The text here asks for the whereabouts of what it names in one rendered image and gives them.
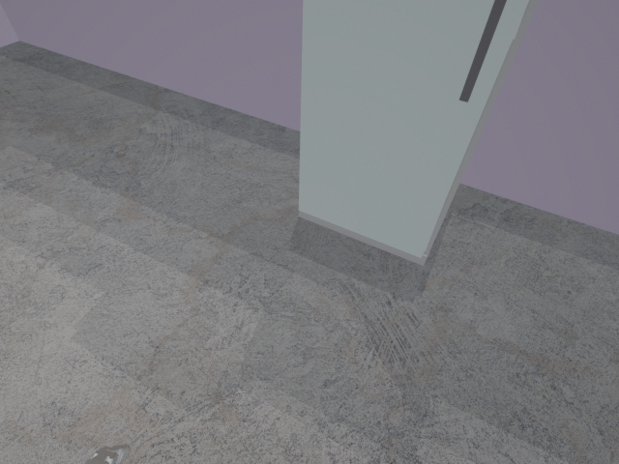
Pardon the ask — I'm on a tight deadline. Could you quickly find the handle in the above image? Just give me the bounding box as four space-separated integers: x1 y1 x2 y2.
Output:
459 0 507 102

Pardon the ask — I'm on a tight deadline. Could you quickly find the robot left hand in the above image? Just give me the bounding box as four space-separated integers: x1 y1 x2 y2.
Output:
83 445 131 464

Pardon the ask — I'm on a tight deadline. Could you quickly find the fridge door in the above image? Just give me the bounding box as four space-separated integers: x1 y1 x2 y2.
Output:
299 0 529 258

